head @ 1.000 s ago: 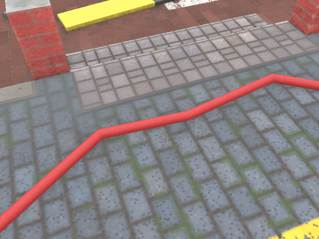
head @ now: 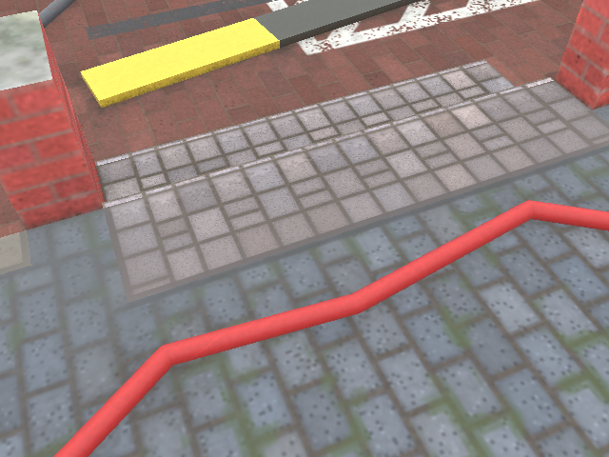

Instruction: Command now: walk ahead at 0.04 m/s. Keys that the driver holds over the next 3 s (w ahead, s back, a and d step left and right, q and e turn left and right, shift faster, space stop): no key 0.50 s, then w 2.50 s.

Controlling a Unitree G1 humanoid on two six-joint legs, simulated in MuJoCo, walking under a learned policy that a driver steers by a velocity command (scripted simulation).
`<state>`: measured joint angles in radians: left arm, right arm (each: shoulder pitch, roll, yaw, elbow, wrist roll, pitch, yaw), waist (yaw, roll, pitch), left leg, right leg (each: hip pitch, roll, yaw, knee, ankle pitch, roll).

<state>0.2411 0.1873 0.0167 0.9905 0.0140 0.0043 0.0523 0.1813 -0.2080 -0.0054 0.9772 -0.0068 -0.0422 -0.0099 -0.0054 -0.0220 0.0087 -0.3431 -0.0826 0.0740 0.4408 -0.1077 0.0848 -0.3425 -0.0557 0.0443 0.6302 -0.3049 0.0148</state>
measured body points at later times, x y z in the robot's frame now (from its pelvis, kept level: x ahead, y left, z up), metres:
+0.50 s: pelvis +0.06 -0.02 +0.01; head +0.07 -0.02 +0.45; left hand +0.06 +0.20 -0.15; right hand +0.11 -0.26 -0.15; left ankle +0.08 +0.08 -0.73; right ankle +0.03 -0.14 -0.73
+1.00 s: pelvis +0.19 +0.02 +0.01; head +0.20 +0.03 +0.46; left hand +0.30 +0.27 -0.12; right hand +0.14 -0.22 -0.13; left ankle +0.11 +0.09 -0.73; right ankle +0.24 -0.14 -0.64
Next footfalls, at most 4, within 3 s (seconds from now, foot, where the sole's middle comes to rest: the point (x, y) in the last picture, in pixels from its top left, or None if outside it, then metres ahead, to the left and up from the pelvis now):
0.02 right None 0.07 -0.14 -0.77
1.26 right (373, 445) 0.54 -0.11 -0.77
1.72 left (253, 323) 0.81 0.16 -0.71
2.18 right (354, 308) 0.86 -0.09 -0.72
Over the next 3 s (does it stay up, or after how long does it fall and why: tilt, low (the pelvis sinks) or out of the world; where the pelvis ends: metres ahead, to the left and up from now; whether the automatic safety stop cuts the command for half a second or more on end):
stays up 1.01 0.08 0.02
